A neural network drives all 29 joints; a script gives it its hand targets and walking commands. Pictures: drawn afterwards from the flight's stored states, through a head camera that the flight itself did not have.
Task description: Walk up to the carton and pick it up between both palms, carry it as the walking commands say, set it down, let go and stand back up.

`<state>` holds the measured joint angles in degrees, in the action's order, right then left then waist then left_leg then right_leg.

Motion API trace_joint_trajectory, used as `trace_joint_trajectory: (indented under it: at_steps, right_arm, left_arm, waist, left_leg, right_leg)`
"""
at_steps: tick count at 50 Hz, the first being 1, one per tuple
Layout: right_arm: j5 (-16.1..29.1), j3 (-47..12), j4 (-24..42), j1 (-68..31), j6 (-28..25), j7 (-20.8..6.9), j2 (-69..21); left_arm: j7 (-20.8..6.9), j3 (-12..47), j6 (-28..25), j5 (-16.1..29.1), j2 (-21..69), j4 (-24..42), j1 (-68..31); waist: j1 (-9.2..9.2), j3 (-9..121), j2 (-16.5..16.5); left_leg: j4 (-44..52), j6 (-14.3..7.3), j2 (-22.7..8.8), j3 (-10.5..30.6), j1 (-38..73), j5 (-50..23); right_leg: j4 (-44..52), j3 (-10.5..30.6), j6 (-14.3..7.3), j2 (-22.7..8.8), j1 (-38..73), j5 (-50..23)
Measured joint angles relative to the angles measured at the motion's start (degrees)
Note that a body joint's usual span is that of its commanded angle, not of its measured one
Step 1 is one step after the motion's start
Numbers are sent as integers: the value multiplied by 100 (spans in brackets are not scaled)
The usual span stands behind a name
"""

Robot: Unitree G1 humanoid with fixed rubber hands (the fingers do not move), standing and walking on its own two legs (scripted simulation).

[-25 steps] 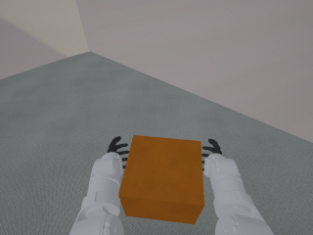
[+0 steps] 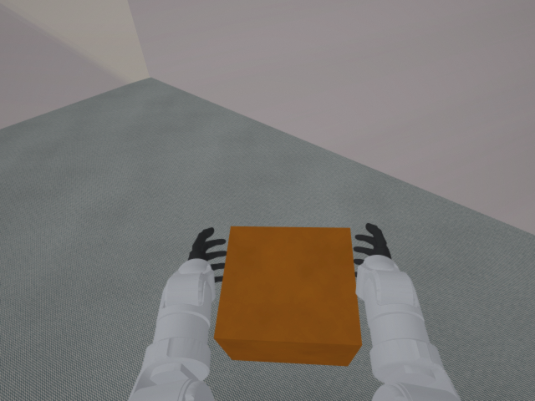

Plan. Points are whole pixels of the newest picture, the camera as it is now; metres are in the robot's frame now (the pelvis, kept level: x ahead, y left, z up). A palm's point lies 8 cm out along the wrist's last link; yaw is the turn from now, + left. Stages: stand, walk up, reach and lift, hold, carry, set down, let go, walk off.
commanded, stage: reach and lift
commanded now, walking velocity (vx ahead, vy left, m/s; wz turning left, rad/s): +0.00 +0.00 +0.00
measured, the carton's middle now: (289, 296) +0.31 -0.02 -0.04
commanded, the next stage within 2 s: hold in 0.24 s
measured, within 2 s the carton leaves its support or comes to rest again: neither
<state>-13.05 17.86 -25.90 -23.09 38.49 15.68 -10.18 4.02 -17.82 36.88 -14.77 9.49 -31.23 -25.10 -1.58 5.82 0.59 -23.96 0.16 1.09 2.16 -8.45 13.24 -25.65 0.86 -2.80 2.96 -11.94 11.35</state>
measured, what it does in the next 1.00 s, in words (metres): stands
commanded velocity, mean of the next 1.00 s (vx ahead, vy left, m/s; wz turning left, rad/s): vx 0.00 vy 0.00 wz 0.00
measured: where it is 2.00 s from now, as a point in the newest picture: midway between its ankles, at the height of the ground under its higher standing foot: outside the picture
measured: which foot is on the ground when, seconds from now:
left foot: down 0.00-1.00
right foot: down 0.00-1.00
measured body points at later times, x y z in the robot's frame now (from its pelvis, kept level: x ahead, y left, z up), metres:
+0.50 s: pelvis -0.04 -0.01 +0.00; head -0.13 -0.02 +0.44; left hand +0.27 +0.14 +0.04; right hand +0.26 -0.16 +0.03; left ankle +0.00 +0.13 -0.74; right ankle +0.03 -0.08 -0.74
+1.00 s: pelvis -0.01 +0.00 +0.00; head -0.08 +0.00 +0.44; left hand +0.30 +0.14 +0.03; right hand +0.30 -0.15 +0.03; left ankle +0.00 +0.13 -0.74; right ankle +0.03 -0.08 -0.74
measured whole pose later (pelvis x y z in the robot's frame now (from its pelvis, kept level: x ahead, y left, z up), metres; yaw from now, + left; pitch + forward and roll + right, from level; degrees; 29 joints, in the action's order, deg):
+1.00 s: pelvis -0.01 +0.00 +0.00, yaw +0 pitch -4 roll +1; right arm -13.3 17.9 -35.2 -24.9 35.6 17.1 -10.4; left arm 4.7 -21.4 35.0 -14.9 9.1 -34.4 -23.6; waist -1.6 6.0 0.2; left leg -25.1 0.2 1.0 2.2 -7.8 13.1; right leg -25.8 1.1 -2.9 3.2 -10.9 10.6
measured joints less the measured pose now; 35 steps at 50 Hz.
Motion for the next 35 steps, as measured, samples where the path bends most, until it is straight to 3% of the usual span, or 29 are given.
trace_joint_trajectory:
  at_steps: [13,21,29,35]
  right_arm:
    - [1,-2,76,220,153,-87,-26]
    - [-12,-2,-521,180,-106,-93,-26]
    - [-23,-3,-1133,-145,-223,140,-26]
    - [-25,-2,-1176,-234,-374,145,-25]
  left_arm:
    - [0,42,307,0,92,249,300]
    - [171,-50,370,-2,59,221,300]
    - [151,-436,-44,-15,3,-302,267]
    - [98,-472,-183,-15,-36,-320,176]
  waist:
    - [0,21,-124]
    - [0,21,-94]
    - [1,20,84]
    - [0,19,82]
  left_leg:
    - [35,0,25,0,12,-190]
    - [32,0,39,0,88,-280]
    - [-112,0,53,0,171,-31]
    - [-112,0,-11,1,183,-146]
  right_leg:
    - [223,4,55,-31,103,-284]
    - [63,3,29,-40,104,-296]
    - [-228,4,-69,-37,104,-133]
    - [-254,3,-108,34,103,-110]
